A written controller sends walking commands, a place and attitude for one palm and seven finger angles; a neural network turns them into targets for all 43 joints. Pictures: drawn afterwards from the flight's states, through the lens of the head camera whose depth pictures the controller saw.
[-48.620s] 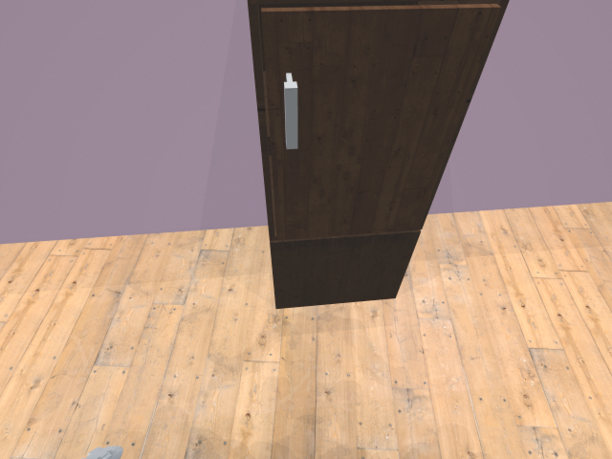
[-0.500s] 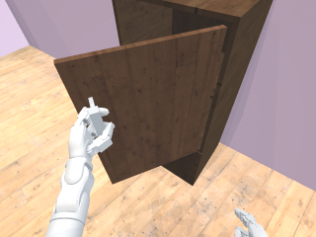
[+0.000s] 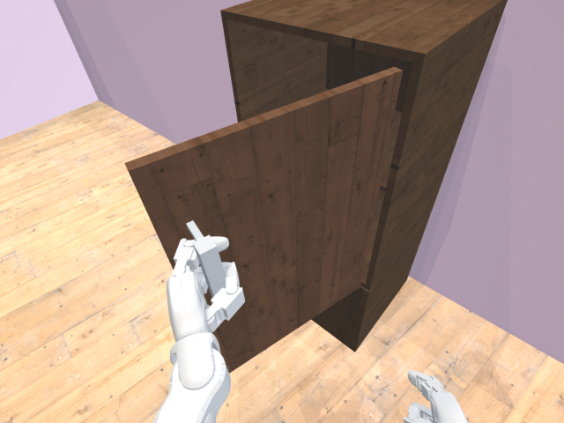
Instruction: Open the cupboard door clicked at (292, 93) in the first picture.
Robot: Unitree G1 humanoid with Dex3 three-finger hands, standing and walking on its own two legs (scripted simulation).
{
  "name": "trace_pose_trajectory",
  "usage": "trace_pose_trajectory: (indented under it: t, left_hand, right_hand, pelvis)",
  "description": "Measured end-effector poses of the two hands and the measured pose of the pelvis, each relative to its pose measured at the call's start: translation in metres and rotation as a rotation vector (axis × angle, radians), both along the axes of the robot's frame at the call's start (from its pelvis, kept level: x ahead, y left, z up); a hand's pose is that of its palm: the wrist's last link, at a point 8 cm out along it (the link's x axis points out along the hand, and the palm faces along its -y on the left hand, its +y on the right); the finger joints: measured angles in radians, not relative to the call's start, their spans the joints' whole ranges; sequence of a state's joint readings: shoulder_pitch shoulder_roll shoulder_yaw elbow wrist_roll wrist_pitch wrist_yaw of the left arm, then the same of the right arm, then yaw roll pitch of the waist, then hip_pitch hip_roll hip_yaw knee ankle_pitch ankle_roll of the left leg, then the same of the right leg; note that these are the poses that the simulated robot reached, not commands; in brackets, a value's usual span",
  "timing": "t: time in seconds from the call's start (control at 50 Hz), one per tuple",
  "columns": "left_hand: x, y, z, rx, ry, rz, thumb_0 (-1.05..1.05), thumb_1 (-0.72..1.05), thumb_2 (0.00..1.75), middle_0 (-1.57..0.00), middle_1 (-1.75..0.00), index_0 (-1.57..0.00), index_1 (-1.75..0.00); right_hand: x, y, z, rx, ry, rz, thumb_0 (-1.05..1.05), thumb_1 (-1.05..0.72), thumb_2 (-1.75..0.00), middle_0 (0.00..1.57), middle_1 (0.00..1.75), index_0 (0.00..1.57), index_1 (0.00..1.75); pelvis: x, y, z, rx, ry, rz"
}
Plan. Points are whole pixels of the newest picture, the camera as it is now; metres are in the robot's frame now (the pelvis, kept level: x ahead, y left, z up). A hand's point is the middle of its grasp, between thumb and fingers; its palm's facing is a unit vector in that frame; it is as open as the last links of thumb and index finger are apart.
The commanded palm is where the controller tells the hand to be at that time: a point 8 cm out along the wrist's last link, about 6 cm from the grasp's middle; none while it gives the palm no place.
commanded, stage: open thumb and fingers to let go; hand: left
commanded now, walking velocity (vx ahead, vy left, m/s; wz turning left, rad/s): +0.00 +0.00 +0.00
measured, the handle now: (208, 265) +0.31 +0.12 +0.09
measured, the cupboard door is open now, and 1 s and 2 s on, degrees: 75 73 77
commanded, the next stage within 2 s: slide the hand sideways off the handle in 0.90 s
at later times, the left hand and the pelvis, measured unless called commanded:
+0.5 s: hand (229, 287) +0.27 +0.09 +0.10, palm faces +0.35 -0.94 +0.00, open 10.6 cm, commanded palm +0.22 +0.12 +0.10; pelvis -0.02 +0.01 +0.00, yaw +2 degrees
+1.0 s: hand (228, 285) +0.27 +0.09 +0.10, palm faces +0.31 -0.95 -0.01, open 14.6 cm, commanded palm +0.22 +0.11 +0.10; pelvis -0.03 +0.03 -0.01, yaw +1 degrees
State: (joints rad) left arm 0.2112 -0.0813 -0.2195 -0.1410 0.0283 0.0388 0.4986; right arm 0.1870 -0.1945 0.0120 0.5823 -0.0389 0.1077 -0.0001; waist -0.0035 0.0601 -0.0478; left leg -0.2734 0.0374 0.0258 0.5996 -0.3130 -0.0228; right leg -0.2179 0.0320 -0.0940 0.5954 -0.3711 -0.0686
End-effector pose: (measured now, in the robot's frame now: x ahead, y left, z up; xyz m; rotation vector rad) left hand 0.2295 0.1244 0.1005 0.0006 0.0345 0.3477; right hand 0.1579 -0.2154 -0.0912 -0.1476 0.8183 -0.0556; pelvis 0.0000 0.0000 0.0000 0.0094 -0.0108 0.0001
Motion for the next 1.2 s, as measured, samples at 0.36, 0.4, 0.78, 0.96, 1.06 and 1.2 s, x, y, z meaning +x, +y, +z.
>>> trace_pose_trajectory:
  t: [0.36,0.4,0.78,0.96,1.06,1.2]
  left_hand:
    - [-0.001,0.003,0.001,0.004,-0.027,0.026,0.02,0.40,0.68,-0.36,-1.30,-0.37,-1.30]
    - [-0.001,0.004,0.001,0.005,-0.028,0.018,0.02,0.29,0.64,-0.35,-1.29,-0.36,-1.29]
    - [0.007,0.005,0.001,0.014,-0.025,-0.022,-0.01,-0.46,0.32,-0.27,-0.94,-0.27,-0.94]
    - [0.007,0.008,0.001,0.012,-0.021,-0.032,-0.01,-0.50,0.30,-0.37,-0.71,-0.36,-0.74]
    - [0.004,0.010,0.000,0.030,-0.032,-0.080,-0.01,-0.50,0.30,-0.39,-0.64,-0.36,-0.66]
    - [-0.008,0.019,-0.002,0.050,-0.071,-0.444,-0.01,-0.50,0.30,-0.25,-0.43,-0.18,-0.45]
  right_hand:
    - [0.012,0.012,0.005,-0.004,-0.059,0.054,0.01,-0.91,-0.90,0.20,0.30,0.20,0.29]
    - [0.015,0.017,0.007,0.000,-0.070,0.061,0.01,-0.91,-0.90,0.20,0.30,0.20,0.29]
    - [-0.001,0.044,0.002,0.015,-0.026,0.074,0.01,-0.91,-0.90,0.20,0.30,0.20,0.29]
    - [-0.010,0.045,-0.001,0.013,-0.006,0.073,0.01,-0.91,-0.90,0.20,0.30,0.20,0.29]
    - [-0.011,0.046,0.001,0.011,-0.012,0.081,0.01,-0.91,-0.90,0.20,0.30,0.20,0.29]
    - [-0.018,0.045,0.003,0.006,-0.065,0.064,0.01,-0.91,-0.90,0.20,0.30,0.20,0.29]
  pelvis:
    - [-0.011,0.003,-0.002,-0.003,-0.008,0.023]
    - [-0.012,0.006,-0.002,-0.005,-0.009,0.024]
    - [-0.024,0.025,-0.005,-0.020,-0.008,0.019]
    - [-0.028,0.029,-0.006,-0.023,-0.006,0.018]
    - [-0.030,0.030,-0.007,-0.021,-0.009,0.024]
    - [-0.034,0.034,-0.008,-0.020,-0.010,0.030]
